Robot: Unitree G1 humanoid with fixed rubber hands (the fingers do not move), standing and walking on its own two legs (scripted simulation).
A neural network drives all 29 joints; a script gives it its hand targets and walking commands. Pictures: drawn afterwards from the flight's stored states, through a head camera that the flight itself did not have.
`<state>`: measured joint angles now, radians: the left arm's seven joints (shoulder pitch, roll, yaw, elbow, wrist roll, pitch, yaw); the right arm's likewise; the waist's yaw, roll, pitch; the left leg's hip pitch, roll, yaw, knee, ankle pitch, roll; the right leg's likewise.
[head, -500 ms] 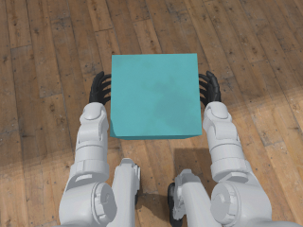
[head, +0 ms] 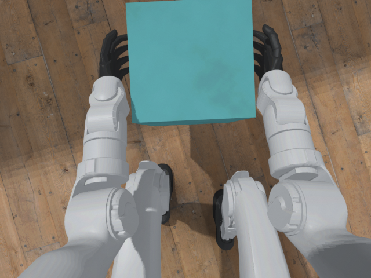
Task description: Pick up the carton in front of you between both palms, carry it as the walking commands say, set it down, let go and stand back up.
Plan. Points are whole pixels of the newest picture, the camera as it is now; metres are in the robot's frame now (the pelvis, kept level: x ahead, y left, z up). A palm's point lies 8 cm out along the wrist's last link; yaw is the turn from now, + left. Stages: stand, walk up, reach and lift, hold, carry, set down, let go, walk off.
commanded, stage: set down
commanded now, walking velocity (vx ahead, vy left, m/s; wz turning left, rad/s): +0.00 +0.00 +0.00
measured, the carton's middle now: (190, 78) +0.50 +0.06 -0.19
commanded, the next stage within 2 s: none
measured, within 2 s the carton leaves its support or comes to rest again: rests again in 1.22 s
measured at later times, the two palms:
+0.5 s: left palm (119, 72) +0.51 +0.23 -0.24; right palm (239, 75) +0.54 -0.07 -0.25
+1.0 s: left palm (122, 78) +0.51 +0.23 -0.26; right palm (239, 82) +0.53 -0.08 -0.28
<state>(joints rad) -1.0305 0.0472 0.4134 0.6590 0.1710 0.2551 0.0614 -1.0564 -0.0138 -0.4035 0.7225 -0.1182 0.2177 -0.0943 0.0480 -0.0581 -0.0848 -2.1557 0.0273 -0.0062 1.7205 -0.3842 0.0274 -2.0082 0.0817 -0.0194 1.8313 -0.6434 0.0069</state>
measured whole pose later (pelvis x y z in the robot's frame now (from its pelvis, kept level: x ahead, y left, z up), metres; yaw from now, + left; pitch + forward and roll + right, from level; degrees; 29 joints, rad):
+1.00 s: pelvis -0.02 -0.01 -0.11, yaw -1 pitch +40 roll +0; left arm -1.43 0.30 0.39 1.03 0.04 0.20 0.00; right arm -1.44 -0.18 -0.21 1.00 -0.03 0.21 -0.14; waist 0.11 -0.01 0.29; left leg -2.36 0.04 -0.01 2.08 -0.41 0.00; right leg -2.24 0.14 -0.01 2.22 -0.67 0.02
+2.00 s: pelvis -0.02 +0.00 -0.10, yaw +0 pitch +37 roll +0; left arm -1.38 0.39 0.25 1.02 -0.19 0.06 0.08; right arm -1.45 -0.36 -0.04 0.96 0.17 0.15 -0.13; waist 0.09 -0.03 0.35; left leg -2.29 0.02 0.00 2.06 -0.41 0.01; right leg -2.16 0.12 0.00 2.20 -0.69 0.02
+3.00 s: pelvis +0.03 +0.01 +0.16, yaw +0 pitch +46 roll -2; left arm -0.98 0.24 0.36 0.80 0.05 0.13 -0.02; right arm -1.06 -0.23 -0.25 0.85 -0.06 0.16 -0.04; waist 0.07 -0.03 -0.08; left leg -1.63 -0.01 -0.02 1.07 -0.23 0.02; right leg -1.53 0.08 0.04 1.15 -0.42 0.02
